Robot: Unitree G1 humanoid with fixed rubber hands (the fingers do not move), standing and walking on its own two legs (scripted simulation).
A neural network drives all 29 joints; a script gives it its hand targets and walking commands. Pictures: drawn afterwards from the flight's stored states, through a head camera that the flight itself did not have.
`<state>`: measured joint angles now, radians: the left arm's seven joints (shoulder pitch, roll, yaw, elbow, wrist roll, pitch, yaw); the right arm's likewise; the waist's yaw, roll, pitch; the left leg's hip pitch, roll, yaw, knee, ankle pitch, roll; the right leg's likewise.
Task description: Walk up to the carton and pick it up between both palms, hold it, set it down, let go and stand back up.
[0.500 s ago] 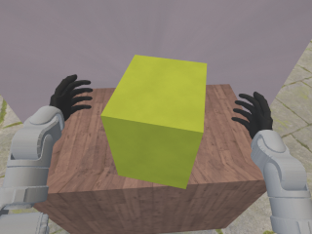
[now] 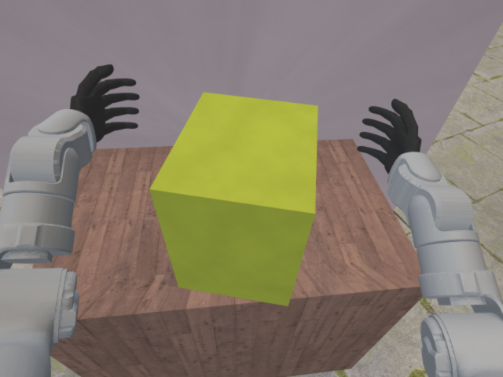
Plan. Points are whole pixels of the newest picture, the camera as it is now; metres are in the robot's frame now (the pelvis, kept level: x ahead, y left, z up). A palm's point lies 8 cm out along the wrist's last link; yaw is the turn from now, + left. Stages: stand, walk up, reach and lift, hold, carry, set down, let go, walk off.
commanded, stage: reach and lift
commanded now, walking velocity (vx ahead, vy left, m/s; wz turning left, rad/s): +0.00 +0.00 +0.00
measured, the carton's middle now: (245, 199) +0.44 -0.03 +0.03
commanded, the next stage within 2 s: none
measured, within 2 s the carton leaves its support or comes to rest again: neither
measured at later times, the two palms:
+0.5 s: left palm (115, 153) +0.43 +0.17 +0.17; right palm (381, 182) +0.34 -0.23 +0.14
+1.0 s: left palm (141, 180) +0.44 +0.15 +0.10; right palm (355, 205) +0.36 -0.21 +0.08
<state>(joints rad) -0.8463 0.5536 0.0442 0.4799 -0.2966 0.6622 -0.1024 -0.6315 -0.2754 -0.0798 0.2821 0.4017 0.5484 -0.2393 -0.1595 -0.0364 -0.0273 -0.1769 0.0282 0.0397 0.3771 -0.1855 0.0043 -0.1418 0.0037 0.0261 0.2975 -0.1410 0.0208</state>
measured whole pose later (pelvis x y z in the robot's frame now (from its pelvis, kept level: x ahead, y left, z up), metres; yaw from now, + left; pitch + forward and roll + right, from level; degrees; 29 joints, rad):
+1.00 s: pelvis +0.00 +0.00 -0.01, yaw +1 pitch +5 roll -2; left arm -0.87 0.31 -0.07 1.20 -0.22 -0.01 -0.06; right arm -0.66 -0.10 -0.07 0.95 0.24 -0.02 -0.23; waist -0.16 0.01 -0.11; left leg -0.36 0.03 0.00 0.51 -0.24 0.00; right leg -0.31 0.01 0.00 0.40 -0.18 0.02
